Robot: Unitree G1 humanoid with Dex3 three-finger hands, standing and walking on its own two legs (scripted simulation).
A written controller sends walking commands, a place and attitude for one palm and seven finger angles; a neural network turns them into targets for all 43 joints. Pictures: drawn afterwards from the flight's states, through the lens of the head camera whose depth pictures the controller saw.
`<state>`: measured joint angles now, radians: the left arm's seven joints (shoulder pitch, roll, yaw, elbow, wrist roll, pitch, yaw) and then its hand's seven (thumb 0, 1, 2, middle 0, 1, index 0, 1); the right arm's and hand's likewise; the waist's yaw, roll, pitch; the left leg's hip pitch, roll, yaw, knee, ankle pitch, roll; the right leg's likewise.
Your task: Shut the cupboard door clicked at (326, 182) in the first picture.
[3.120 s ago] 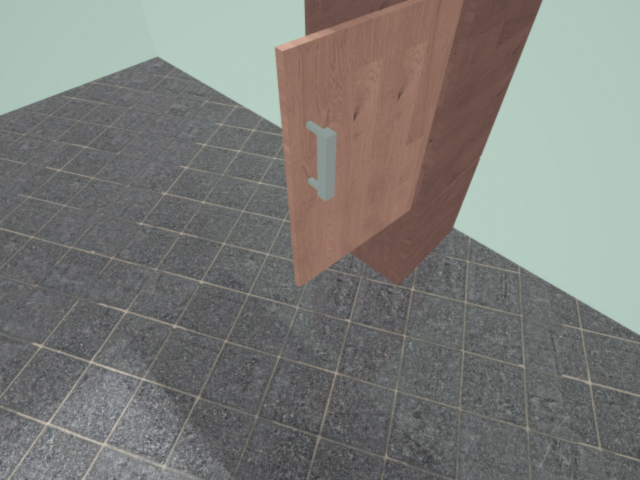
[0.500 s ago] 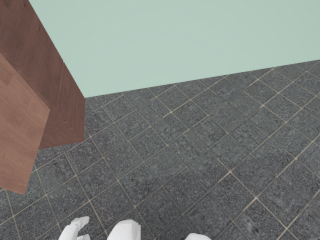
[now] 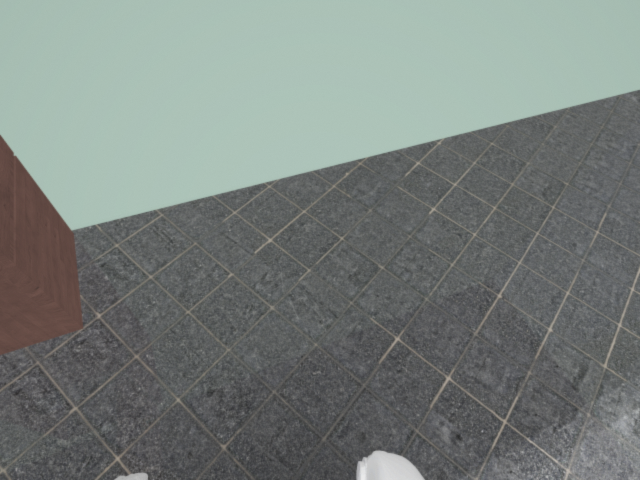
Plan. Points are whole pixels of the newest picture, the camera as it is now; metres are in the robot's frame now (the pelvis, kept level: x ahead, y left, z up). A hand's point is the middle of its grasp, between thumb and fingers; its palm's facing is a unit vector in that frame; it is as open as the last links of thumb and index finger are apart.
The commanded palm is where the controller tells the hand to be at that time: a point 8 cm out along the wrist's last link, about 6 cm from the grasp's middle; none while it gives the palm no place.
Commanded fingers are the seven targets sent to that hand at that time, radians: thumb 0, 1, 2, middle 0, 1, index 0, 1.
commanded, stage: walk around to get in front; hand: left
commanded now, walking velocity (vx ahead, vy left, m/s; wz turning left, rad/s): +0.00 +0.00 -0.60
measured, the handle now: out of the picture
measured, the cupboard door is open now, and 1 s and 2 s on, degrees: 84 84 84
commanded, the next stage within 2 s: none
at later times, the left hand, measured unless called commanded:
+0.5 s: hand (243, 470) +0.14 +0.11 -0.16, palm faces -0.28 -0.93 -0.25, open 7.4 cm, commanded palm none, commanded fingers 0.00 0.90 0.90 -0.20 -0.30 -0.20 -0.30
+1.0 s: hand (259, 412) +0.22 +0.10 -0.17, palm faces -0.54 -0.81 -0.22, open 7.4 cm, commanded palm none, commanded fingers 0.00 0.90 0.90 -0.20 -0.30 -0.20 -0.30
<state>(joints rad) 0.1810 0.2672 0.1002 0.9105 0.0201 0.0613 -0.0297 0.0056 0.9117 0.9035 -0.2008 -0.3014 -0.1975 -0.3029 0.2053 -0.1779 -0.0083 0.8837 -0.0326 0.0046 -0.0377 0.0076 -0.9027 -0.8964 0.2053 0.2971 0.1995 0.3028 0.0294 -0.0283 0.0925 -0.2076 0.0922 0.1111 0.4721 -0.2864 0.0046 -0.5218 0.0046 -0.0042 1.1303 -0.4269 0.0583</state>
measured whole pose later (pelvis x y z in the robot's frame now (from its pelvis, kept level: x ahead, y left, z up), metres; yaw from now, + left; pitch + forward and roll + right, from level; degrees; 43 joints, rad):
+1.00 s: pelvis +0.03 -0.03 +0.00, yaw -36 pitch +1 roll -2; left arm 0.16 0.27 0.09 0.91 0.02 0.07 -0.04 0.01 0.91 0.90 -0.20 -0.30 -0.20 -0.30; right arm 0.22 -0.20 -0.02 0.89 -0.04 0.01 -0.03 0.01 -0.90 -0.90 0.21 0.30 0.20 0.30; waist 0.01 0.00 0.10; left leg -0.21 0.14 0.18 0.50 -0.30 -0.02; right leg -0.44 -0.04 -0.04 0.92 -0.43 0.05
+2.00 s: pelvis +0.20 -0.27 -0.01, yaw -70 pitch +2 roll +1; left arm 0.07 0.22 0.08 0.92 0.03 0.02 -0.06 0.00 0.92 0.90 -0.19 -0.30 -0.19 -0.30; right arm 0.47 -0.18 -0.02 1.04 -0.04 -0.05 -0.02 0.01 -0.91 -0.90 0.20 0.30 0.20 0.30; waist -0.06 -0.01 0.09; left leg 0.01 0.08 0.32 0.36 -0.38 -0.04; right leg -0.63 -0.08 -0.10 0.85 -0.16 -0.02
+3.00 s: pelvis +0.24 -0.71 +0.00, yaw -64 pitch +3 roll -1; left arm 0.13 0.19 0.06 0.95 0.02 0.01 0.02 0.00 0.92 0.90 -0.20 -0.30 -0.20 -0.30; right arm 0.30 -0.14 -0.02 1.05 -0.02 0.00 -0.01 0.01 -0.90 -0.90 0.20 0.30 0.20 0.30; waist -0.02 -0.02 0.08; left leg -0.28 -0.06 -0.03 0.49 -0.25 0.07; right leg -0.59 -0.08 0.06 1.05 -0.30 0.10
